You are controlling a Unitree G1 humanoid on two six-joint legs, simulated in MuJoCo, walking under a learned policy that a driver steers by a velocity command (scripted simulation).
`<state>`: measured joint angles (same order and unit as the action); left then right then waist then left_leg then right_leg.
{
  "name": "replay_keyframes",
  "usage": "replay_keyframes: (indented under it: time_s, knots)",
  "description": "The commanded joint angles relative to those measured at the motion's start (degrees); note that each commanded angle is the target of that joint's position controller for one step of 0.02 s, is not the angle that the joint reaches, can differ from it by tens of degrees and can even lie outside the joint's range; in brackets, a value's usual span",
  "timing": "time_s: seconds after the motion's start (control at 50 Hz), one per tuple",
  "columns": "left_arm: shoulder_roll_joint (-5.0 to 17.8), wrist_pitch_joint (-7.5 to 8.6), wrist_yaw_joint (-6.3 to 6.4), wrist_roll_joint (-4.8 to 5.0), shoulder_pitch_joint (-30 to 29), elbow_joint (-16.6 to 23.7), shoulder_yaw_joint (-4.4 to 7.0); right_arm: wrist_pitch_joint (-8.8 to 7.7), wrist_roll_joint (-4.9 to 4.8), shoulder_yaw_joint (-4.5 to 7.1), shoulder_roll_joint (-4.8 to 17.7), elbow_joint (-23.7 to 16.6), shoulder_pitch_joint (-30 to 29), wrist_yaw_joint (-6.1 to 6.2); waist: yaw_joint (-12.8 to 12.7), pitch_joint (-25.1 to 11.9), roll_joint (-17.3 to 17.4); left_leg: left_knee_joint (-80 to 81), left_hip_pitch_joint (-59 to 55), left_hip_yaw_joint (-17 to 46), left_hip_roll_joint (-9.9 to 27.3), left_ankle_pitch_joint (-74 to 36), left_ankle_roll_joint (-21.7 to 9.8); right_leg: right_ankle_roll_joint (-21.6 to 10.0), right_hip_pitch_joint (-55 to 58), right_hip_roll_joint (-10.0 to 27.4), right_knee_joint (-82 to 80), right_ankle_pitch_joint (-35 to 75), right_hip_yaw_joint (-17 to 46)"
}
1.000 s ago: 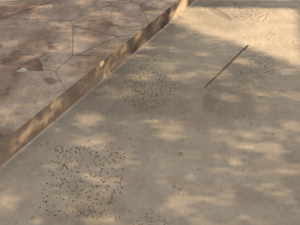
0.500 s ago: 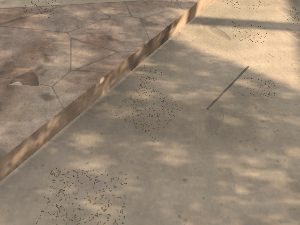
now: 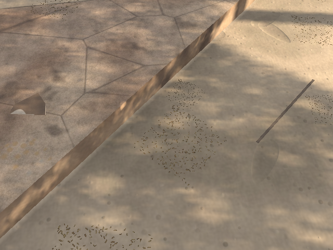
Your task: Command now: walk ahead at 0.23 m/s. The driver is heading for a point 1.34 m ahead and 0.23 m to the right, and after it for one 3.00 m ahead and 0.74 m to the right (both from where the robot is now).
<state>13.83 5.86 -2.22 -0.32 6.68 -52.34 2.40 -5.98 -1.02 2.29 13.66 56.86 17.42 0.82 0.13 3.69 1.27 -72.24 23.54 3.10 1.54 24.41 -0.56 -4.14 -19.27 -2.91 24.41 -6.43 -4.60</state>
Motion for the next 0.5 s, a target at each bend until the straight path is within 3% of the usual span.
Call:
replay_keyframes:
  time_s: [0.02, 0.08, 0.12, 0.18, 0.24, 0.26, 0.28, 0.3, 0.32, 0.34, 0.38, 0.4, 0.42, 0.46, 0.5]
  knots:
    - [3.5, 1.16, -0.04, -0.68, 1.5, 0.3, 0.0, 1.21, 0.26, 0.96, 1.2, -1.4, 8.0, 0.82, 2.6, -7.0, -3.3, 4.0, 1.5, 0.8, 3.9, -3.6, 0.5, -11.5, 6.1, 15.8, -10.7, 39.0, 11.1]
    - [5.7, 0.88, 1.31, -1.31, 0.1, -1.0, 0.03, 2.25, 0.85, 0.81, 1.0, -3.8, 3.7, 1.28, 3.7, -6.6, -5.2, 19.1, -0.7, -0.5, 3.8, -9.3, 1.8, -10.9, 2.6, 13.6, -10.9, 42.6, 5.8]
    - [7.4, 0.1, 2.0, -0.92, 1.2, -1.8, 0.29, 2.7, 1.17, 0.53, 1.3, -4.8, -0.5, 1.07, 2.2, -8.3, -5.9, 27.1, -3.4, -1.7, 3.0, -15.5, 2.3, -9.8, 3.4, 12.7, -10.2, 39.7, 4.2]
    - [8.4, -1.01, 2.26, -0.34, 3.4, -3.4, 0.31, 3.75, 0.83, 0.88, 3.4, -5.7, -4.3, 0.86, 0.7, -8.5, -5.9, 33.2, -5.8, -1.5, 2.4, -18.9, 2.2, -9.1, 4.8, 13.9, -10.0, 28.2, 6.0]
    - [7.3, -1.83, 2.45, 0.82, 2.4, -4.1, -0.18, 3.97, 1.56, 1.52, 4.7, -5.8, -5.4, 0.81, 1.8, -6.6, -4.9, 43.1, -10.8, -2.3, 1.2, -21.3, 0.2, -6.4, 3.7, 12.7, -6.1, 11.8, 7.6]
    - [5.7, -1.9, 2.51, 0.96, 4.5, -4.8, -0.69, 3.92, 2.09, 1.92, 6.0, -5.7, -5.2, 0.94, 1.6, -6.1, -3.0, 48.0, -13.6, -0.9, 2.4, -27.4, -0.9, -3.8, 3.3, 10.4, -3.7, 5.3, 7.6]
    - [4.0, -1.86, 2.69, -0.09, 7.3, -5.3, -1.24, 3.87, 2.33, 2.4, 8.6, -6.0, -4.4, 1.24, 0.0, -7.3, 1.1, 48.7, -17.4, 4.0, 7.2, -40.2, -2.3, -0.8, 2.0, 6.8, 0.8, -2.4, 5.7]
    - [2.0, -1.91, 2.77, -0.76, 14.8, -6.9, -1.48, 4.19, 2.16, 2.36, 10.1, -6.1, -6.7, 1.47, -5.3, -8.4, 9.4, 47.3, -19.3, 7.4, 11.3, -43.5, -7.2, 1.5, -0.4, 2.9, 2.3, -14.4, 3.2]
    - [2.1, -2.73, 3.47, -0.56, 13.8, -7.1, -1.63, 4.26, 1.99, 1.65, 6.1, -5.5, -7.1, 0.92, -3.9, -9.1, 10.6, 49.7, -15.3, 9.1, 11.4, -31.8, -9.0, 2.7, 2.7, 3.2, 2.8, -14.7, 2.8]
    - [3.8, -3.6, 3.86, -0.32, 11.1, -6.7, -1.39, 4.13, 1.67, 1.37, 4.4, -5.6, -8.7, 0.35, -3.5, -7.1, 8.3, 50.6, -12.0, 8.5, 8.9, -23.3, -7.4, 3.0, 4.4, 3.5, 1.8, -12.6, 2.8]
    - [5.4, -5.06, 4.33, -0.19, 9.4, -7.3, -0.96, 3.82, 1.54, 1.25, 4.4, -6.1, -11.0, -0.09, -3.0, -4.9, 5.1, 49.9, -9.4, 4.9, 5.2, -19.4, -4.6, 3.2, 4.8, 3.9, 0.9, -11.0, 2.9]
    - [5.1, -5.4, 4.34, -0.34, 9.6, -7.6, -1.08, 3.55, 1.36, 1.47, 5.0, -5.6, -10.5, -0.09, -2.9, -4.9, 4.2, 49.2, -9.7, 4.1, 4.5, -20.5, -4.1, 3.2, 5.2, 4.2, 0.4, -10.2, 3.2]
    - [4.5, -5.43, 4.21, -0.24, 9.6, -7.9, -1.28, 3.38, 1.23, 1.54, 5.1, -5.1, -9.9, 0.07, -2.6, -5.3, 3.3, 48.2, -11.3, 2.9, 4.0, -22.8, -3.7, 3.1, 4.9, 4.6, 0.1, -8.7, 3.8]
    - [6.4, -5.09, 4.17, 0.38, 6.2, -6.2, -0.88, 3.42, 0.99, 2.4, 7.3, -5.3, -9.1, 0.99, -1.1, -6.3, 1.9, 45.6, -15.4, 1.8, 4.0, -29.8, -4.3, 2.7, 2.1, 4.4, 2.3, -4.1, 4.4]
    - [6.9, -5.05, 4.32, 0.87, 4.2, -4.5, -0.46, 3.9, 1.1, 3.3, 9.1, -5.1, -6.9, 2.16, -0.1, -9.1, 2.1, 44.6, -19.1, 3.1, 6.9, -35.9, -6.8, 2.8, -0.2, 4.0, 7.2, -1.3, 4.7]
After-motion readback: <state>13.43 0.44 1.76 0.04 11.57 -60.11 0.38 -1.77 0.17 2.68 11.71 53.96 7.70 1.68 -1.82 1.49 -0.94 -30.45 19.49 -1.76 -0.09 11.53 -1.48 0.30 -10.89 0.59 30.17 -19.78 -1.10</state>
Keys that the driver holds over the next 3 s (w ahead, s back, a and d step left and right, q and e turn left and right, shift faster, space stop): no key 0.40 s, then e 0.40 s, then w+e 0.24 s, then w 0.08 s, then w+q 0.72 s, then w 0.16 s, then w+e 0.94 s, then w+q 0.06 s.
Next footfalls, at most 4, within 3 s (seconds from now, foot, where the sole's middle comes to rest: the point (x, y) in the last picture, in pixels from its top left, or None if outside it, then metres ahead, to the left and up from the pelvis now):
0.26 left None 0.21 0.14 -0.77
0.78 right None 0.11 -0.10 -0.77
1.40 left None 0.40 0.05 -0.77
1.88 right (219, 188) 0.70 -0.19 -0.77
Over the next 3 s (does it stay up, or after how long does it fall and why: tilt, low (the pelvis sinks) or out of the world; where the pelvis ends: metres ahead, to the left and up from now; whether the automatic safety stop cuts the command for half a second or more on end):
stays up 1.07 -0.17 0.00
